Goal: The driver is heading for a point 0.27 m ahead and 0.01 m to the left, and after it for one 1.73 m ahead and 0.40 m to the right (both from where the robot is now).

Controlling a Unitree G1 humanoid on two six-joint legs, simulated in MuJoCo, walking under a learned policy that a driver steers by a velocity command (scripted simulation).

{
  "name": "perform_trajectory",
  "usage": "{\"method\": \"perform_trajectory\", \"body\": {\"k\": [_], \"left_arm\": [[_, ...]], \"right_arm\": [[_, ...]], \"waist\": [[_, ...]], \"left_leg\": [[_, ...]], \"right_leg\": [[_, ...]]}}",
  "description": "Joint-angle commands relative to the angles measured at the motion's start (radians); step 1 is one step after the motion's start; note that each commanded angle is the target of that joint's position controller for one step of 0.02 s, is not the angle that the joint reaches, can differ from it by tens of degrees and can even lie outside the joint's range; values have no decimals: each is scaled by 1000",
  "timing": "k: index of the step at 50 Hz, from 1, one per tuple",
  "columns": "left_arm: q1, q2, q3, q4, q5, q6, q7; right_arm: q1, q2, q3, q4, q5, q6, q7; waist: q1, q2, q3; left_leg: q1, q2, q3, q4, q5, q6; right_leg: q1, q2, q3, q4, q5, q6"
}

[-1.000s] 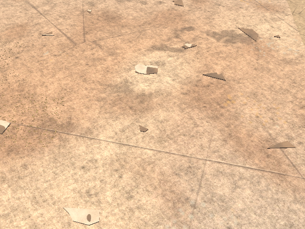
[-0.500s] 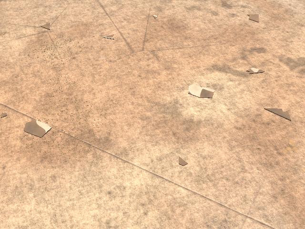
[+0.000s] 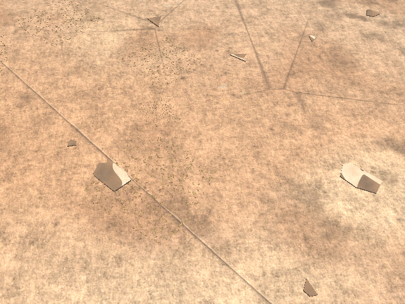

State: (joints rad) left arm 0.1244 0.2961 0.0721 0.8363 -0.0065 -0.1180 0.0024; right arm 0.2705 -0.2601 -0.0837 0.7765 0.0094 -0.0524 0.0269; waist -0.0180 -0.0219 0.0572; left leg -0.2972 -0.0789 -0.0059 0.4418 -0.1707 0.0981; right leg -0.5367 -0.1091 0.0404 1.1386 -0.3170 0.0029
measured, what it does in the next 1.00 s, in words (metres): walks ahead: right foot, then left foot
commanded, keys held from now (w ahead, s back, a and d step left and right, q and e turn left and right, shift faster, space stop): w+q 0.04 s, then q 0.14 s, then e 0.82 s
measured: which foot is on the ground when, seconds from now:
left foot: down 0.00-0.30, up 0.32-0.68, down 0.70-1.00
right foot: up 0.00-0.26, down 0.28-0.72, up 0.74-1.00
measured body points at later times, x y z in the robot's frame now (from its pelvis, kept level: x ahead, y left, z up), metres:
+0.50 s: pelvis +0.21 -0.04 -0.01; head +0.26 -0.05 +0.44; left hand +0.32 +0.23 -0.12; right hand +0.37 -0.30 -0.12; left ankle +0.16 +0.10 -0.69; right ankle +0.32 -0.12 -0.74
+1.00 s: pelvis +0.24 -0.01 +0.00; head +0.28 +0.00 +0.45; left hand +0.45 +0.25 -0.11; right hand +0.32 -0.30 -0.09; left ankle +0.27 +0.11 -0.74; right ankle +0.22 -0.15 -0.68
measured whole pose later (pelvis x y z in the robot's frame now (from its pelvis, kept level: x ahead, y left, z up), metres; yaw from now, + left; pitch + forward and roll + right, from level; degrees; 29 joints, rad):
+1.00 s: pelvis +0.24 -0.01 +0.00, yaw -12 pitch +1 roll -1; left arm 0.17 0.33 0.09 0.70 -0.02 0.06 0.00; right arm 0.17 -0.25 -0.06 0.70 -0.02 0.01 -0.05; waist -0.01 -0.03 0.04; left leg -0.23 0.05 0.08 0.44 -0.24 0.00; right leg -0.50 -0.02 0.03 0.95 -0.38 0.10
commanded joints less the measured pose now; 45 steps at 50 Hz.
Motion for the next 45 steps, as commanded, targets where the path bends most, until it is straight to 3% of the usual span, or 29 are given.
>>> {"method": "perform_trajectory", "body": {"k": [1, 4, 6, 8, 11, 13, 14, 15, 16, 17, 18, 19, 20, 21, 23, 25, 27, 32, 34, 35, 36, 37, 38, 39, 40, 41, 45], "left_arm": [[11, 79, 23, -62, 18, 11, 5], [-105, 55, 12, -103, 22, 12, 5], [-157, 36, 3, -123, 20, 7, -4], [-190, 45, 4, -145, 10, 8, -13], [-155, 81, 12, -140, 15, 4, -26], [-67, 95, 17, -110, 29, -10, -33], [-9, 111, 21, -92, 44, -19, -34], [48, 157, 24, -92, 65, -23, -34], [72, 134, 14, -71, 66, -9, -37], [71, 85, 2, -67, 18, 6, -46], [23, 75, -2, -80, -5, 20, -50], [-13, 85, -2, -92, -4, 35, -50], [-44, 102, 1, -105, 0, 47, -45], [-52, 133, 11, -109, 8, 58, -38], [-48, 138, 19, -111, 12, 75, -24], [-31, 144, 27, -115, 8, 87, -11], [-34, 150, 35, -127, 1, 100, 1], [-23, 150, 43, -143, -8, 130, 17], [-33, 149, 43, -153, -16, 144, 24], [-17, 137, 40, -154, -20, 149, 28], [1, 99, 28, -162, -17, 150, 28], [-24, 77, 26, -202, -23, 139, 25], [14, 147, 47, -185, -5, 127, 21], [61, 177, 63, -156, -11, 130, 16], [99, 166, 65, -128, -13, 143, 19], [113, 150, 63, -121, -9, 155, 23], [14, 94, 37, -189, -22, 165, 11]], "right_arm": [[-22, -159, -37, -83, 4, -27, -21], [11, -176, -41, -74, 4, -20, -42], [32, -180, -45, -69, 6, -6, -49], [66, -183, -47, -59, 9, 6, -51], [65, -150, -37, -57, 6, 16, -65], [34, -122, -27, -57, -2, 14, -69], [37, -99, -18, -59, -8, 12, -66], [97, -59, -2, -71, -28, 9, -63], [291, -28, 11, -33, -15, 10, -57], [301, -116, 0, -16, -16, 18, -50], [183, -162, -13, -34, -6, 34, -51], [84, -172, -17, -53, -10, 49, -59], [20, -175, -23, -75, -16, 61, -66], [-3, -165, -23, -87, -15, 70, -72], [8, -118, -14, -83, -13, 69, -85], [3, -95, -9, -76, -13, 64, -94], [-16, -94, -8, -76, -10, 61, -93], [-54, -100, -7, -87, -7, 41, -74], [-20, -100, -9, -76, -4, 27, -63], [0, -121, -17, -72, -7, 23, -60], [36, -186, -31, -78, -25, 23, -66], [3, -262, -49, -79, -57, 32, -65], [-69, -216, -36, -117, -79, 26, -65], [-130, -165, -21, -141, -66, 22, -71], [-169, -142, -14, -151, -44, 20, -73], [-177, -133, -10, -151, -27, 19, -74], [-104, -144, -11, -136, -28, 38, -82]], "waist": [[37, 49, -104], [8, 75, -54], [-13, 107, -59], [-31, 130, -75], [-19, 146, -101], [22, 150, -132], [46, 120, -171], [34, -7, -293], [-28, -243, -416], [-21, -197, -427], [6, -121, -312], [21, -57, -242], [22, -31, -176], [13, -50, -147], [2, -94, -142], [7, -117, -177], [12, -121, -192], [22, -134, -161], [-7, -130, -150], [-16, -115, -147], [-16, -9, -160], [14, 284, -98], [25, 264, -104], [54, 189, -106], [70, 142, -99], [64, 134, -92], [0, 169, -77]], "left_leg": [[119, 246, -289, -234, 230, 193], [71, 192, -211, -206, 355, 150], [34, 153, -171, -160, 403, 107], [43, 163, -208, -126, 367, 83], [153, 206, -269, -33, 329, 63], [208, 208, -268, 70, 404, 42], [204, 151, -237, 173, 432, 11], [91, 74, -198, 389, 185, -33], [-111, -8, -156, 657, -432, -110], [-159, 29, -173, 726, -515, -139], [-230, 56, -158, 772, -462, -159], [-259, 67, -126, 768, -416, -167], [-274, 76, -110, 740, -381, -166], [-244, 84, -102, 696, -354, -159], [-174, 74, -79, 541, -345, -152], [-132, 55, -69, 447, -320, -155], [-95, 50, -77, 378, -249, -154], [-30, 37, -80, 210, -163, -143], [62, 31, -56, 45, -69, -120], [139, 64, -68, -34, -35, -97], [235, 237, -207, -104, -67, -35], [174, 410, -443, -189, -3, 94], [118, 479, -487, -186, 106, 154], [109, 436, -394, -158, 174, 130], [116, 375, -294, -135, 204, 89], [139, 352, -244, -119, 232, 75], [215, 324, -122, -113, 320, 104]], "right_leg": [[-99, -15, 15, -125, 108, 31], [-81, 39, -2, -371, 276, 56], [4, 94, -26, -514, 390, 50], [52, 126, -23, -576, 449, 41], [66, 117, 11, -644, 435, 12], [145, 107, -1, -694, 442, -29], [262, 90, -14, -735, 592, -53], [503, -54, 132, -647, 965, -121], [738, -254, 424, -646, 1096, -321], [706, -259, 551, -707, 823, -350], [626, -214, 513, -739, 569, -317], [532, -172, 477, -774, 411, -283], [440, -148, 449, -804, 313, -265], [364, -121, 424, -829, 272, -247], [305, -60, 353, -852, 250, -215], [309, -42, 344, -856, 232, -217], [289, -37, 358, -869, 147, -215], [248, -23, 414, -872, 25, -197], [213, 5, 414, -837, 13, -168], [165, 37, 398, -803, -23, -135], [57, 95, 328, -661, -130, -82], [-98, 252, 94, -435, -223, -31], [-87, 197, 104, -193, -263, 2], [-77, 186, 110, -81, -213, 17], [-79, 180, 93, -18, -164, 38], [-106, 169, 86, 44, -118, 58], [-148, 126, 14, -28, -41, 111]]}}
